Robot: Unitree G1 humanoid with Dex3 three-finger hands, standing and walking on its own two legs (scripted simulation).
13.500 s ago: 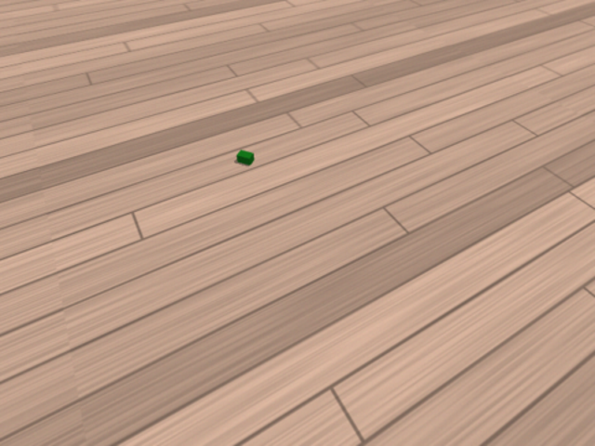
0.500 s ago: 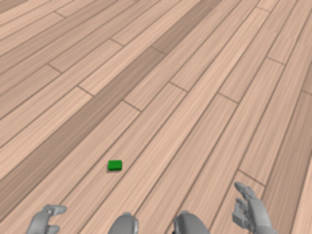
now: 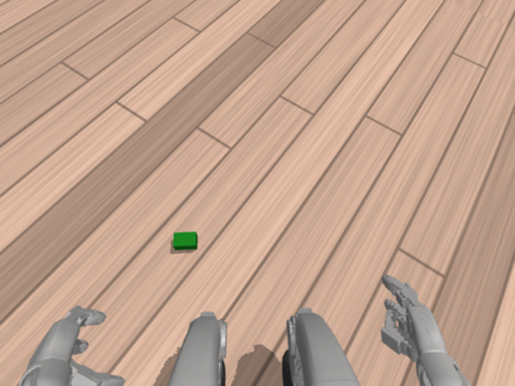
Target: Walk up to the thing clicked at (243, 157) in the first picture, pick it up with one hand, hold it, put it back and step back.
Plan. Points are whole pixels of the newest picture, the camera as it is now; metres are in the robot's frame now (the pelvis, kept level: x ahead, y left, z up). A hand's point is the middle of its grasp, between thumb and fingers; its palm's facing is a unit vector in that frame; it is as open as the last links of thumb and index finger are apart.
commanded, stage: rise first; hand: left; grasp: from above
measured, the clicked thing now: (185, 241) +0.51 +0.21 -0.61
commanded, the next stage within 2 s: none
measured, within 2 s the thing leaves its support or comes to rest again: neither
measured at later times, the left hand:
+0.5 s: hand (129, 283) +0.32 +0.29 -0.33, palm faces -0.49 -0.25 -0.83, open 11.9 cm
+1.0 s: hand (144, 260) +0.40 +0.29 -0.42, palm faces -0.46 +0.00 -0.89, open 11.3 cm
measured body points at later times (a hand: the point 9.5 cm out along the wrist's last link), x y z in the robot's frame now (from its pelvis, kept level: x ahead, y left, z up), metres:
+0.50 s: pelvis -0.07 -0.01 -0.20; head +0.15 +0.01 +0.20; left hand +0.34 +0.30 -0.28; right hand +0.05 -0.29 -0.33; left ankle +0.01 +0.11 -0.60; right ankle +0.02 -0.13 -0.60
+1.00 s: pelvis -0.07 +0.00 -0.27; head +0.17 +0.05 +0.11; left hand +0.42 +0.29 -0.37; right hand -0.03 -0.28 -0.37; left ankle +0.01 +0.11 -0.60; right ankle +0.02 -0.13 -0.60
